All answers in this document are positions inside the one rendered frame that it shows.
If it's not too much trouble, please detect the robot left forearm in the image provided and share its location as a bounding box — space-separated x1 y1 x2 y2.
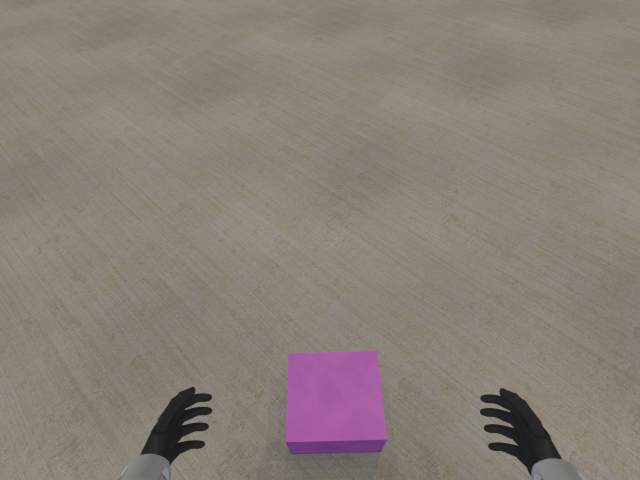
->
117 454 171 480

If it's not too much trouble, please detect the robot right hand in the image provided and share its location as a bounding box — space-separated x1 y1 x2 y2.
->
480 388 562 476

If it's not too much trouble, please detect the robot left hand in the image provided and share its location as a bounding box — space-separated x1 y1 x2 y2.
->
140 387 212 466

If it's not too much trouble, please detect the robot right forearm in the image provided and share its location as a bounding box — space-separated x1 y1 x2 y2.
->
531 458 585 480

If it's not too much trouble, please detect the carton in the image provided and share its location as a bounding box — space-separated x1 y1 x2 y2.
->
286 351 387 454

